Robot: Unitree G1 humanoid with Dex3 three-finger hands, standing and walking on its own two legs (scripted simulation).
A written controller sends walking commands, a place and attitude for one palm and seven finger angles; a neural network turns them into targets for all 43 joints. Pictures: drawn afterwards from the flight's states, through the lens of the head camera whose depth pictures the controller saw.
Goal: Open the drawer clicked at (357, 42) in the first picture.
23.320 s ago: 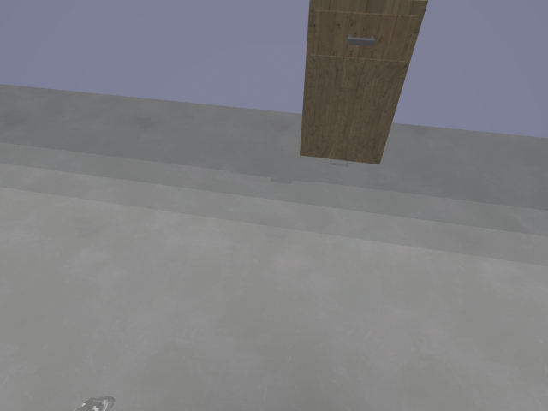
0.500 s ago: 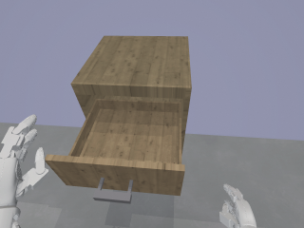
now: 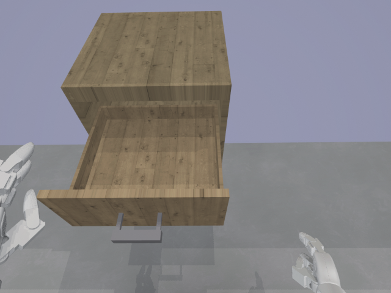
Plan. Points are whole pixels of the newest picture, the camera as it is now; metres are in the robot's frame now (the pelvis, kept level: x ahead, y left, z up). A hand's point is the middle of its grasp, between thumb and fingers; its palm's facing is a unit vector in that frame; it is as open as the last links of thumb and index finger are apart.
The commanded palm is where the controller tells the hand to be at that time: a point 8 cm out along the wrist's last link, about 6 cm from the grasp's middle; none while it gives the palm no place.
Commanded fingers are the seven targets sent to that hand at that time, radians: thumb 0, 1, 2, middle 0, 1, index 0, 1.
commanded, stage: step back with the hand held close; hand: left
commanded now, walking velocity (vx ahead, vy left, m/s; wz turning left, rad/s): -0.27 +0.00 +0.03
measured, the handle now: (138, 226) +0.27 +0.16 -0.08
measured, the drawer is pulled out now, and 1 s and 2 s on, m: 0.30 0.30 0.30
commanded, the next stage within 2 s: stop stepping back and stand still in 1.04 s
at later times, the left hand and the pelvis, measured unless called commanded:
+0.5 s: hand out of the picture +0.13 +0.25 +0.16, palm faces +0.38 -0.82 -0.44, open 7.4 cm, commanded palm +0.07 +0.29 +0.18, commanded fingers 0.00 0.90 0.90 -0.20 -0.30 -0.20 -0.30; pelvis -0.06 +0.01 -0.01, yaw +1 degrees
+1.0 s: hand out of the picture +0.05 +0.18 +0.16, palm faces +0.19 -0.81 -0.55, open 7.4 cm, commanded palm -0.01 +0.24 +0.18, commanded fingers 0.00 0.90 0.90 -0.20 -0.30 -0.20 -0.30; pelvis -0.15 -0.04 +0.00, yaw -2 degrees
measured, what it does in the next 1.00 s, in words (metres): walks backwards: right foot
